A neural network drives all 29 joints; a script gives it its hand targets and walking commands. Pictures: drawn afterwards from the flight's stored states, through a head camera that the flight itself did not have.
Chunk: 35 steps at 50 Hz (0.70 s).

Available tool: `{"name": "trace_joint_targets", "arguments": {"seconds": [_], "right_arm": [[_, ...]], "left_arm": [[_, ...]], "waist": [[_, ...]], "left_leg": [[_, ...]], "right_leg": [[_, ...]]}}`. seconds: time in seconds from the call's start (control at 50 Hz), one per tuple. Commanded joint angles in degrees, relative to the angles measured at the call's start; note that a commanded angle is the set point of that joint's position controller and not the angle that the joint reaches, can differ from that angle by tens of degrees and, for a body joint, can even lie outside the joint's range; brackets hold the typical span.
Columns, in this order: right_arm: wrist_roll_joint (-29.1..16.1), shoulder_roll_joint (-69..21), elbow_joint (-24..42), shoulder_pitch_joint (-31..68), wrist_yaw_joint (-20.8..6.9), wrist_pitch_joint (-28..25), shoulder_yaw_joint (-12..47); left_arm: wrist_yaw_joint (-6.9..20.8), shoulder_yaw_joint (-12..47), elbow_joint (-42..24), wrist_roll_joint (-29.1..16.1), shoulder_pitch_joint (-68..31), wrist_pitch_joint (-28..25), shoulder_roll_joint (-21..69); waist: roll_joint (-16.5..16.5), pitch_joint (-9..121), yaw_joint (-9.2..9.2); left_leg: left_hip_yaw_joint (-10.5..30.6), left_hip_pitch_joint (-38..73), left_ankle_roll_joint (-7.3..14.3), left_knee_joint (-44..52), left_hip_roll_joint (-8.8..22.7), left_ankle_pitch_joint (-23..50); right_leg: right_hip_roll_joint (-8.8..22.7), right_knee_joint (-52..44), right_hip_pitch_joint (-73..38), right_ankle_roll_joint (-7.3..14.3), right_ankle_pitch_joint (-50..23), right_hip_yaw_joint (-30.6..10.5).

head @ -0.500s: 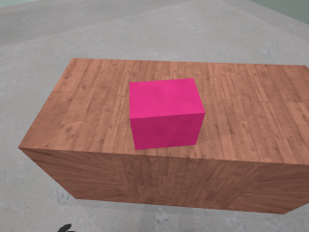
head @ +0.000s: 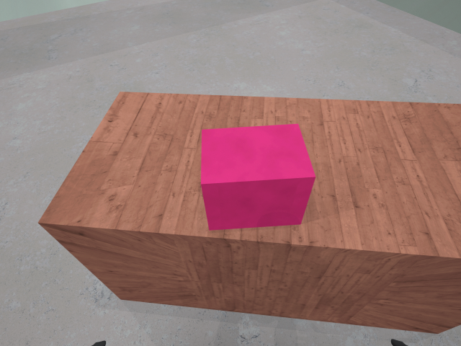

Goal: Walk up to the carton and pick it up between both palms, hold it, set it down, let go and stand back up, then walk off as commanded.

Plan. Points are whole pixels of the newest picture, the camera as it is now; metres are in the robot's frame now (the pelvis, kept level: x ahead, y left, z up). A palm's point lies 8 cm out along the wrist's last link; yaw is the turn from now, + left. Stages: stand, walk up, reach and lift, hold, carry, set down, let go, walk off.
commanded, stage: stand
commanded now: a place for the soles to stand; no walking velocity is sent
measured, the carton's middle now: (252, 178) +0.48 -0.01 -0.05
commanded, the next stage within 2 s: reach and lift in 0.70 s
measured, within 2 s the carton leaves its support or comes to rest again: neither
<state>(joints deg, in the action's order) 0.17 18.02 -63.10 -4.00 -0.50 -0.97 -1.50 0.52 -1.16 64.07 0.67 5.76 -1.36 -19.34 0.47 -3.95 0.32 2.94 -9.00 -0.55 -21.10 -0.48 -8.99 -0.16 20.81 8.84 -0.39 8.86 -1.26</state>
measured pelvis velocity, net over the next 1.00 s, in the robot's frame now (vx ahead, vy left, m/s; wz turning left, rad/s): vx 0.02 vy -0.01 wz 0.00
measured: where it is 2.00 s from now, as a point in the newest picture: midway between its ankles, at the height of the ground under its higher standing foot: outside the picture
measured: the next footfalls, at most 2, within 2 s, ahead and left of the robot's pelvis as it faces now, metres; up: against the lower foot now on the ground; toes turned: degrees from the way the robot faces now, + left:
none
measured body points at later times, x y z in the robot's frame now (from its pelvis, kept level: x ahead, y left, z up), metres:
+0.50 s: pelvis +0.01 -0.01 +0.00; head +0.03 -0.01 +0.45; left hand +0.10 +0.29 -0.13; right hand +0.10 -0.30 -0.14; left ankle +0.03 +0.13 -0.75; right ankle +0.03 -0.12 -0.75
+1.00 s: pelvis +0.02 -0.01 -0.01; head +0.04 +0.01 +0.44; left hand +0.23 +0.23 -0.11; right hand +0.19 -0.27 -0.11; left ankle +0.03 +0.13 -0.75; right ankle +0.03 -0.12 -0.75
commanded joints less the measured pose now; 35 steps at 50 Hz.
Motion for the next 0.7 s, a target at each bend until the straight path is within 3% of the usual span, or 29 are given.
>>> {"name": "trace_joint_targets", "arguments": {"seconds": [0.0,0.02,0.04,0.06,0.1,0.12,0.14,0.16,0.18,0.22,0.26,0.28,0.3,0.32,0.34,0.36,0.38,0.4,0.42,0.44,0.46,0.48,0.52,0.54,0.56,0.6,0.64,0.66,0.68], "right_arm": [[-0.4,13.1,3.0,0.5,0.4,-1.0,-2.1],[0.3,12.4,2.9,1.2,0.6,-0.8,-1.9],[0.1,13.0,2.9,2.3,0.5,-0.8,-1.8],[-0.2,13.1,2.7,1.3,0.6,-0.8,-1.8],[0.3,12.8,3.1,1.1,0.7,-0.8,-1.8],[-0.2,11.8,3.4,1.6,0.6,-0.5,-1.6],[-0.1,11.7,3.3,2.5,0.5,-0.6,-1.8],[-0.1,12.7,3.0,1.2,0.5,-0.6,-2.0],[0.1,12.9,2.6,2.2,0.6,-0.9,-2.0],[0.1,13.2,2.7,0.3,0.6,-0.5,-1.6],[0.2,13.1,2.7,0.4,0.5,-0.6,-1.9],[0.2,12.9,2.7,2.3,0.7,-0.7,-1.7],[-0.1,13.3,3.2,0.9,0.6,-0.8,-1.7],[0.2,12.6,2.9,1.4,0.6,-0.7,-1.8],[-0.1,12.9,2.7,-0.2,0.6,-0.7,-1.6],[-0.2,12.9,2.9,0.0,0.5,-0.6,-1.5],[-0.1,13.1,2.9,-0.4,0.6,-0.4,-1.8],[-0.3,12.8,2.4,-0.6,0.5,-0.3,-1.3],[0.2,12.9,3.0,0.2,0.7,-0.2,-1.7],[0.3,11.6,2.3,0.4,0.7,-0.1,-1.5],[-0.2,11.8,2.6,0.7,0.7,-0.5,-1.2],[-0.1,10.6,1.9,0.1,0.5,-0.6,-0.7],[0.1,12.1,1.9,0.2,0.8,-0.5,-0.7],[0.1,13.9,2.2,0.7,0.8,-0.6,-1.5],[-0.1,13.2,2.2,1.0,0.9,-0.7,-1.6],[0.2,13.1,3.0,0.4,0.8,-0.9,-1.7],[-0.3,12.8,2.6,1.0,0.9,-1.0,-0.9],[0.0,12.8,2.8,-1.2,0.9,-0.7,-1.4],[0.0,12.8,2.5,-0.3,1.1,-0.7,-1.2]], "left_arm": [[-0.7,-1.5,-3.8,-0.5,-2.7,-1.1,-10.9],[-0.6,-1.2,-3.7,-0.5,-1.7,-1.1,-10.2],[-0.8,-1.7,-2.9,-0.2,-0.6,-1.1,-11.2],[-0.8,-1.7,-3.5,0.0,-1.0,-1.1,-12.0],[-0.9,-2.3,-3.9,-0.1,-2.2,-0.6,-13.8],[-1.0,-2.1,-3.7,-0.1,-2.1,-0.7,-12.1],[-0.9,-2.1,-4.5,-0.3,-2.6,-0.9,-12.1],[-1.0,-1.8,-4.2,0.1,-2.6,-1.1,-12.3],[-0.7,-1.9,-4.6,-0.3,-2.0,-0.9,-11.4],[-0.8,-2.3,-4.4,0.0,-2.3,-0.7,-12.5],[-0.7,-2.1,-4.5,-0.1,-2.1,-0.9,-11.9],[-0.6,-1.9,-4.2,0.0,-1.3,-0.9,-11.8],[-0.6,-1.8,-4.7,0.3,-3.3,-1.0,-11.4],[-0.7,-1.9,-3.9,0.0,-3.1,-1.0,-11.7],[-0.6,-2.2,-4.9,0.0,-3.1,-0.9,-12.3],[-0.7,-1.8,-4.5,0.0,-3.3,-1.1,-11.8],[-0.9,-2.2,-4.7,-0.1,-3.2,-1.2,-12.1],[-0.8,-2.3,-4.3,-0.5,-2.8,-1.1,-12.5],[-0.8,-2.5,-4.9,0.0,-3.4,-1.0,-11.9],[-0.9,-2.3,-4.3,0.0,-2.3,-0.9,-12.1],[-0.8,-2.3,-4.4,-0.2,-2.1,-1.1,-11.7],[-0.8,-2.3,-5.4,-0.1,-3.6,-1.0,-12.0],[-0.7,-2.6,-4.7,-0.4,-2.7,-0.8,-11.9],[-0.7,-2.2,-4.9,0.0,-4.4,-0.7,-11.8],[-0.7,-2.3,-4.8,-0.3,-2.8,-0.8,-11.3],[-0.9,-2.1,-5.0,-0.4,-2.9,-0.8,-11.7],[-0.7,-2.0,-4.8,-0.4,-2.7,-1.1,-11.3],[-0.8,-2.1,-4.8,-0.3,-3.1,-0.9,-11.3],[-0.9,-2.6,-5.6,-0.1,-3.5,-1.0,-11.6]], "waist": [[-2.1,6.3,-1.16],[-0.4,7.6,-0.35],[-1.4,3.9,-0.07],[-1.1,5.5,-0.81],[-1.2,6.4,0.41],[-0.7,3.4,-0.36],[-1.5,6.2,0.09],[-0.3,6.1,-0.73],[2.8,4.3,-0.32],[-0.4,5.4,-0.50],[0.6,6.5,-1.24],[-0.8,5.5,-0.07],[0.4,4.8,-1.50],[0.9,5.6,-0.79],[-1.6,5.5,-1.10],[-2.1,5.4,-1.94],[-2.1,4.6,-1.71],[0.1,5.0,-0.89],[0.2,3.4,-1.39],[0.8,3.4,-0.40],[0.7,4.6,0.00],[-0.2,4.1,-0.76],[-1.6,3.2,0.06],[0.2,4.8,-1.14],[-0.7,2.9,0.00],[1.5,6.6,-0.61],[-1.8,7.8,-0.77],[0.2,7.7,-1.05],[-0.1,7.5,-1.08]], "left_leg": [[6.1,2.6,2.5,4.5,7.0,1.2],[5.2,2.6,2.5,4.4,6.7,2.4],[7.4,1.3,2.3,4.2,6.7,4.2],[6.1,2.0,1.9,4.6,6.7,3.5],[5.4,2.0,1.5,3.5,6.0,6.8],[5.5,0.6,1.6,4.8,5.8,3.8],[4.9,1.8,2.0,3.8,6.3,2.6],[5.4,2.3,2.2,4.9,5.9,3.8],[5.8,1.7,1.9,3.8,6.6,5.5],[5.7,2.1,1.7,4.0,6.5,3.2],[5.6,3.4,2.5,4.4,7.1,3.8],[6.1,1.7,2.3,4.5,6.8,1.4],[5.9,0.3,2.3,4.5,6.5,1.7],[6.0,2.4,2.3,3.7,6.7,3.9],[6.1,2.5,2.0,4.2,7.0,5.1],[5.6,3.8,1.8,3.5,6.7,5.3],[5.5,1.2,1.8,3.8,6.4,4.2],[5.1,-0.3,1.6,3.4,5.7,2.5],[5.1,0.3,1.9,3.7,5.6,1.9],[5.2,1.8,1.6,4.1,5.9,2.0],[6.0,0.3,2.0,4.1,6.3,3.4],[5.9,0.7,1.7,4.4,6.1,4.0],[6.3,-1.8,1.7,4.7,6.0,2.2],[5.9,-0.2,1.9,5.2,6.4,2.3],[5.1,-0.4,1.9,4.1,5.8,1.9],[6.6,2.4,2.2,4.1,6.9,7.3],[5.5,3.0,2.0,2.2,6.6,7.9],[4.9,3.0,1.9,3.0,6.7,7.3],[5.2,2.3,2.1,3.1,6.5,7.9]], "right_leg": [[6.6,-4.7,-0.2,1.6,0.8,-6.8],[6.6,-5.5,-1.4,1.8,-0.7,-6.3],[6.0,-5.3,0.7,1.8,-3.3,-6.3],[6.1,-4.5,-0.1,1.4,-2.9,-6.1],[6.4,-4.6,-1.9,1.0,-4.2,-5.1],[6.9,-4.6,-0.3,1.3,-2.1,-6.0],[7.4,-5.4,-1.6,1.6,-1.5,-6.2],[6.9,-4.5,-0.3,2.1,-1.8,-7.1],[6.6,-5.0,0.8,2.1,-1.9,-6.7],[6.9,-5.5,-1.1,1.9,-0.3,-5.7],[6.3,-5.2,0.0,1.4,-0.1,-6.1],[6.4,-6.1,-0.5,1.4,-0.7,-5.8],[6.1,-4.8,-2.4,1.7,-1.7,-5.1],[6.8,-4.8,-0.9,1.5,-3.8,-6.2],[6.6,-5.2,-1.2,1.1,-3.9,-5.5],[6.4,-5.6,0.6,1.4,-3.5,-6.0],[6.3,-5.9,-1.0,1.3,-0.7,-6.5],[6.6,-6.1,-2.0,1.3,0.5,-6.6],[6.7,-5.5,-0.8,1.9,1.1,-6.8],[6.9,-6.9,-0.1,1.9,-0.1,-7.7],[6.7,-5.4,-3.0,1.9,-3.6,-6.2],[6.5,-4.7,-1.6,2.1,-3.1,-6.9],[6.2,-5.6,-2.1,1.6,1.1,-6.3],[6.4,-5.0,-2.6,1.8,0.1,-6.8],[6.8,-4.8,-1.3,1.8,-0.2,-6.8],[5.9,-4.0,-2.1,2.4,-4.3,-5.6],[6.4,-4.2,-3.0,1.8,-7.6,-4.8],[6.9,-3.6,-3.4,2.3,-6.6,-6.4],[6.6,-3.5,-4.7,2.5,-7.9,-6.4]]}}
